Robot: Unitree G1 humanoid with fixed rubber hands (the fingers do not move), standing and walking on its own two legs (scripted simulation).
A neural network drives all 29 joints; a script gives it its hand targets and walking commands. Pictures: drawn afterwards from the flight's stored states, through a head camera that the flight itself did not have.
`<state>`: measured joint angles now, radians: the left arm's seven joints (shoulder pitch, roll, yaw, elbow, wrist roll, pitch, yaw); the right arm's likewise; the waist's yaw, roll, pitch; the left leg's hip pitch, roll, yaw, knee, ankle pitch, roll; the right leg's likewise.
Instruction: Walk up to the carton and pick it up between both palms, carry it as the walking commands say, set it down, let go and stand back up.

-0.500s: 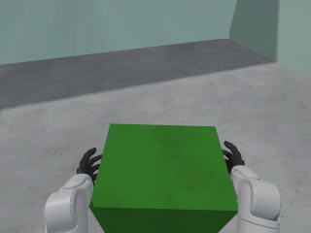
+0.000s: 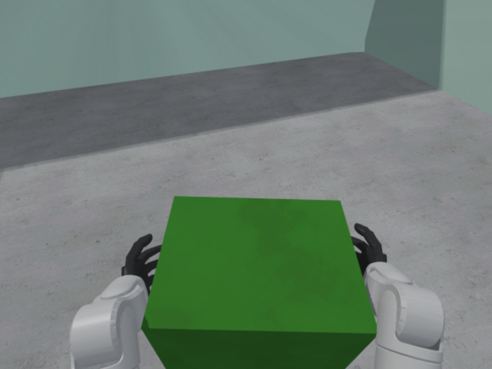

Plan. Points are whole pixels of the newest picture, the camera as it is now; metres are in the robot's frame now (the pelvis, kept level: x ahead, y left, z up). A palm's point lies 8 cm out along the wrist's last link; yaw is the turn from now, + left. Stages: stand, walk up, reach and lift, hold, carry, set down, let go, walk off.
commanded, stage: carry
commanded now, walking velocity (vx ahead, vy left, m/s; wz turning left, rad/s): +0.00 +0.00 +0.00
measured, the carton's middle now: (253, 299) +0.23 -0.01 +0.03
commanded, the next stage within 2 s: hold in 0.64 s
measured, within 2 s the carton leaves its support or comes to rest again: neither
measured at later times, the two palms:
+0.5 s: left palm (139, 279) +0.23 +0.16 +0.09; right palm (370, 267) +0.24 -0.18 +0.09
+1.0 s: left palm (157, 277) +0.28 +0.16 +0.03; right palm (357, 276) +0.27 -0.19 +0.03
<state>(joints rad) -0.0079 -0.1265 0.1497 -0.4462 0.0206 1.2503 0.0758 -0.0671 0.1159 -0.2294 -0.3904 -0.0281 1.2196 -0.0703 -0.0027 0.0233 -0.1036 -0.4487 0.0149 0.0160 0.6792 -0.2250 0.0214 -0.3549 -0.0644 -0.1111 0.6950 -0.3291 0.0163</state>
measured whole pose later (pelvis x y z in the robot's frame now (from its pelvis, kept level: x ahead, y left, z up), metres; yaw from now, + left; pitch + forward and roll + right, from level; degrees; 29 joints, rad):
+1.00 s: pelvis +0.01 +0.01 +0.00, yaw -2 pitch -2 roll +0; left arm -0.11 -0.02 0.07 0.10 0.02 0.74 0.07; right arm -0.14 0.03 -0.20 0.13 -0.06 0.72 -0.03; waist 0.00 0.02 0.00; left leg -0.39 -0.01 0.02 0.66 -0.24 0.02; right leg -0.31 -0.03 -0.03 0.68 -0.33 0.00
